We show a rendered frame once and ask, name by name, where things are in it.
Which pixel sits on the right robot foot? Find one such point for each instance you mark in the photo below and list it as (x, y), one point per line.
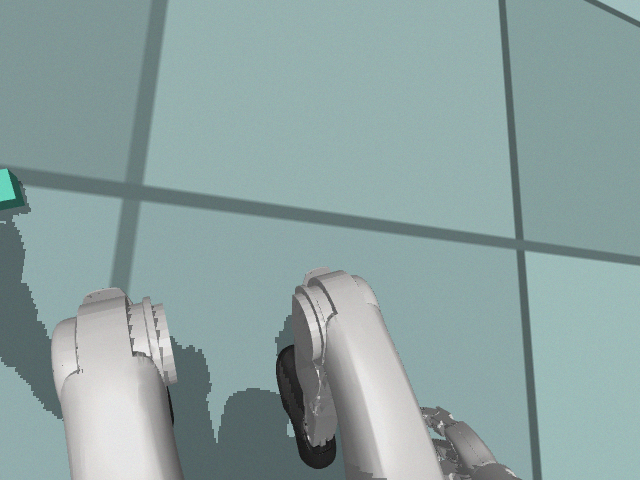
(292, 399)

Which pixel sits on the right robot hand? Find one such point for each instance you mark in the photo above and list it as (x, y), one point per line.
(464, 452)

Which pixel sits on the right robot arm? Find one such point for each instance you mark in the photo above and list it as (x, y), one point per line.
(494, 471)

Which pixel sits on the small box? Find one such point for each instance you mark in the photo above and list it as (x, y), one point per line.
(10, 192)

